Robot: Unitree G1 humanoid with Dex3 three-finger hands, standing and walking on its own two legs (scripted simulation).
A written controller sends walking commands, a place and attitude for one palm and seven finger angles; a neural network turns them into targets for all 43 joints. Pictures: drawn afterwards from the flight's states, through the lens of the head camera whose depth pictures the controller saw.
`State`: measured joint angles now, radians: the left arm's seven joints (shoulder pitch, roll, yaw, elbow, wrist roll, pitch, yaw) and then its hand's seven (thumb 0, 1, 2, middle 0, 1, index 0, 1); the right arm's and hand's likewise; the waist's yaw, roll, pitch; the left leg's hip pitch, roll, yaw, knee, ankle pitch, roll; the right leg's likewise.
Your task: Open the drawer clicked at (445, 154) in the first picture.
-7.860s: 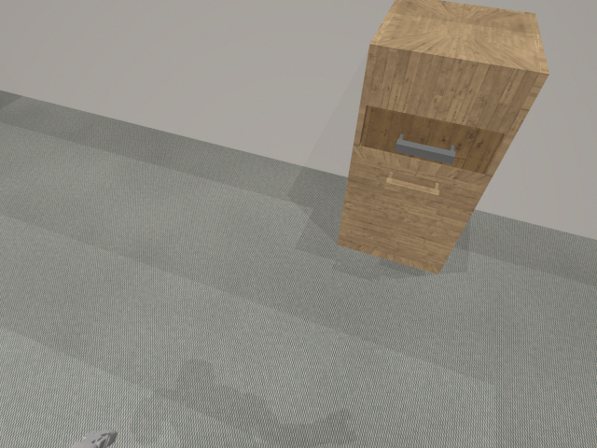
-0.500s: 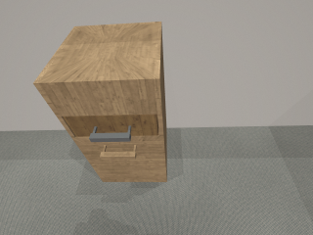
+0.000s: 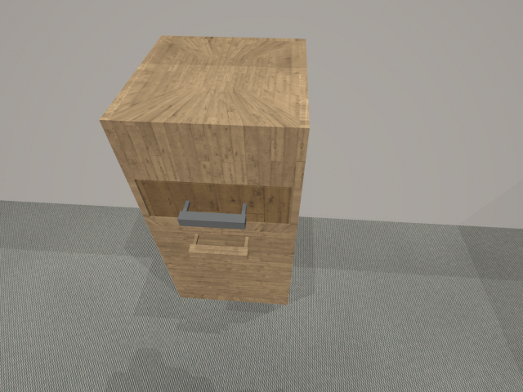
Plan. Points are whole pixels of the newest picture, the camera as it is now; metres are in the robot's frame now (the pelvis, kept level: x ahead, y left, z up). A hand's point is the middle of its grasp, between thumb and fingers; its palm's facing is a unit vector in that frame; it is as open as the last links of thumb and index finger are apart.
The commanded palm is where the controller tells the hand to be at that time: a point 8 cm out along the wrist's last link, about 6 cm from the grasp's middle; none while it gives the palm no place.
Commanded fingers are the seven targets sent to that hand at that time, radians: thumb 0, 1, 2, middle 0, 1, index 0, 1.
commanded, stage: come to a stop and stand still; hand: left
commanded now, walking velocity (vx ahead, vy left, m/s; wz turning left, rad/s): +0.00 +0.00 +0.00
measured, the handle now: (214, 213) +0.55 +0.18 -0.15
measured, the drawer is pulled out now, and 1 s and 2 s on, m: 0.00 0.00 0.00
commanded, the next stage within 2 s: look again from close up in 1.24 s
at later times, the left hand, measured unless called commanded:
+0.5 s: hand out of the picture +0.04 +0.19 -0.16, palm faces -0.02 -0.98 -0.20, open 7.4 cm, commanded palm none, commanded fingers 0.00 0.90 0.90 -0.20 -0.30 -0.20 -0.30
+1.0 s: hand out of the picture +0.05 +0.15 -0.16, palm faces +0.01 -0.98 -0.20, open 7.3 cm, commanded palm none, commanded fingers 0.00 0.90 0.90 -0.20 -0.30 -0.20 -0.30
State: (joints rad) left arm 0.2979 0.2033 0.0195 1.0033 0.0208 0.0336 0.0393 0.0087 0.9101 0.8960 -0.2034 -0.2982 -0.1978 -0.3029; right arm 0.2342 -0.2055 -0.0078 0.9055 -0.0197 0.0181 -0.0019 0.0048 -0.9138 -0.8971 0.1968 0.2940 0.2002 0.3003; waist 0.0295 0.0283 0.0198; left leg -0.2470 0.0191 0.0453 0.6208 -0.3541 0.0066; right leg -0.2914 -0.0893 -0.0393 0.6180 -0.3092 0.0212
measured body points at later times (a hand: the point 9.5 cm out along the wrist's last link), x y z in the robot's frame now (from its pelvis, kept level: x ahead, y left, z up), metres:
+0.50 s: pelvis +0.02 +0.02 +0.01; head +0.03 +0.02 +0.46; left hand +0.05 +0.25 -0.15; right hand +0.02 -0.21 -0.15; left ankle -0.01 +0.11 -0.73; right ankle +0.02 -0.16 -0.73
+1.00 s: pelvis +0.04 -0.02 +0.01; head +0.05 -0.02 +0.46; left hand +0.05 +0.21 -0.15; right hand +0.04 -0.24 -0.15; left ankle -0.01 +0.11 -0.73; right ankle +0.02 -0.16 -0.73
